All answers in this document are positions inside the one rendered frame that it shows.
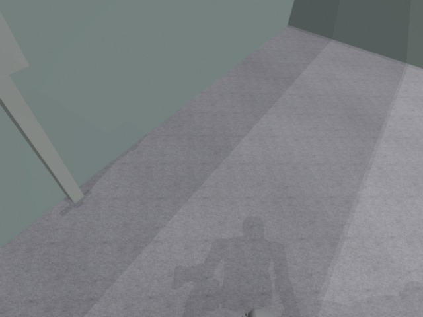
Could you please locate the panel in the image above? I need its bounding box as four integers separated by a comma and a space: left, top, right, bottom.
0, 11, 84, 203

